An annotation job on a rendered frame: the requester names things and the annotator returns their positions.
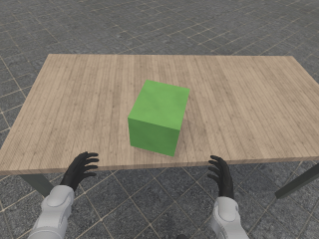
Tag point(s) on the left robot forearm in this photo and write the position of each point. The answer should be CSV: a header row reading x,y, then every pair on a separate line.
x,y
56,208

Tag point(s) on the right robot forearm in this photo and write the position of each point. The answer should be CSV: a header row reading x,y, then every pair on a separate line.
x,y
225,220

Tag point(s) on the right robot hand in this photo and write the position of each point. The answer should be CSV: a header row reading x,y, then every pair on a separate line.
x,y
224,179

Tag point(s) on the table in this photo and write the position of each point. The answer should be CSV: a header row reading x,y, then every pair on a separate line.
x,y
244,109

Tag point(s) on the left robot hand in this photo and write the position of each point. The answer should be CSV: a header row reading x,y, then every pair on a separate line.
x,y
75,173

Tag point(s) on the carton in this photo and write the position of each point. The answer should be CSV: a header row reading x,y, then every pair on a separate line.
x,y
156,117

